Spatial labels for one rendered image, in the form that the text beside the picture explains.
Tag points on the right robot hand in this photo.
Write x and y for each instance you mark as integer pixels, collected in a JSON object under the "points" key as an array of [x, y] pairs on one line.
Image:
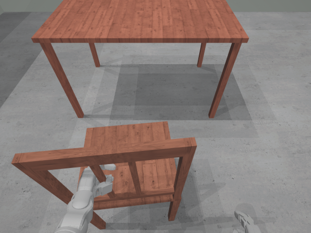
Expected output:
{"points": [[247, 223]]}

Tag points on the robot left forearm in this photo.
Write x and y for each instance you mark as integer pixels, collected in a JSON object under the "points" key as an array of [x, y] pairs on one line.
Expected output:
{"points": [[79, 213]]}

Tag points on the table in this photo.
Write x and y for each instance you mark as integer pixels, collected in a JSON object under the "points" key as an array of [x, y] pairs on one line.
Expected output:
{"points": [[141, 21]]}

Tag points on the left robot hand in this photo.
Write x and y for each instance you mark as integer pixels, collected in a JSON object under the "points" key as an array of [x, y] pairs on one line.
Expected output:
{"points": [[88, 181]]}

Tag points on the chair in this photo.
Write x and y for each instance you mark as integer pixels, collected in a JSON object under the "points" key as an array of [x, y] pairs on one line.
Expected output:
{"points": [[145, 167]]}

